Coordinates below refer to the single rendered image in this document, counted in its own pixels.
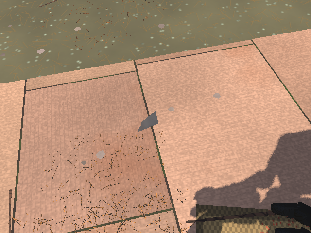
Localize right robot hand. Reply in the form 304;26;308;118
270;202;311;233

